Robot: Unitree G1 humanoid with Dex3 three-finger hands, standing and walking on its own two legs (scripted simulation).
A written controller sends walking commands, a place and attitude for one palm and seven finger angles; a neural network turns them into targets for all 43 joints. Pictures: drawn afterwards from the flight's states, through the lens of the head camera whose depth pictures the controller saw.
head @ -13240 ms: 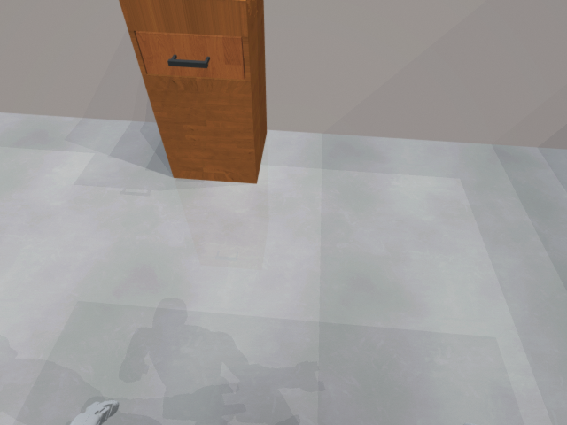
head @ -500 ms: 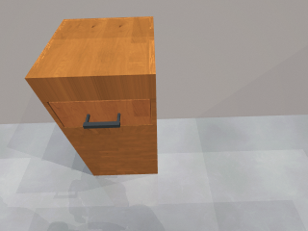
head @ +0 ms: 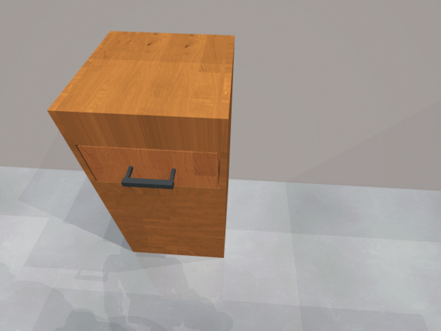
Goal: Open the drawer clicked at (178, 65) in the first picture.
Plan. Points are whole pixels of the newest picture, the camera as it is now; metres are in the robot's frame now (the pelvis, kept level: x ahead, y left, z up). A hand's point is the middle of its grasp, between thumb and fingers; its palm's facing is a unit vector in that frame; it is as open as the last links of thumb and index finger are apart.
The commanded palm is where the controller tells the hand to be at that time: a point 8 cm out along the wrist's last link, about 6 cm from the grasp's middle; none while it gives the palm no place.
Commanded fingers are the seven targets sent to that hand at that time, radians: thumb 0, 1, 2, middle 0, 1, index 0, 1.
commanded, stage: come to a stop and stand still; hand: left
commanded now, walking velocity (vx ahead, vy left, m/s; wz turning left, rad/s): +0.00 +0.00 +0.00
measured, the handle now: (149, 177) +0.52 +0.25 -0.13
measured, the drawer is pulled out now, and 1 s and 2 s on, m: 0.00 0.00 0.00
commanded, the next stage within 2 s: look again from close up in 0.54 s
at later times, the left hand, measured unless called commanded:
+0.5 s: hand out of the picture +0.00 +0.13 -0.17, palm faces +0.06 -0.98 -0.18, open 7.4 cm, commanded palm none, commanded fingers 0.00 0.90 0.90 -0.20 -0.30 -0.20 -0.30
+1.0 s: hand out of the picture +0.01 +0.19 -0.18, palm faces +0.01 -0.98 -0.19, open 7.4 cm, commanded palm none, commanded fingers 0.00 0.90 0.90 -0.20 -0.30 -0.20 -0.30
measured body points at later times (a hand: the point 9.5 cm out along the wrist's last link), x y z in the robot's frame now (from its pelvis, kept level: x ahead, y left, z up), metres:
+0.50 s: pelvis +0.03 -0.02 +0.00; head +0.03 -0.04 +0.45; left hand +0.00 +0.18 -0.16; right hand -0.01 -0.21 -0.17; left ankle -0.01 +0.13 -0.74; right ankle -0.01 -0.06 -0.74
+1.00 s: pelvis +0.00 +0.02 -0.01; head +0.00 +0.02 +0.44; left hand +0.01 +0.24 -0.17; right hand -0.01 -0.19 -0.17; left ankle +0.01 +0.09 -0.74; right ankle -0.01 -0.06 -0.74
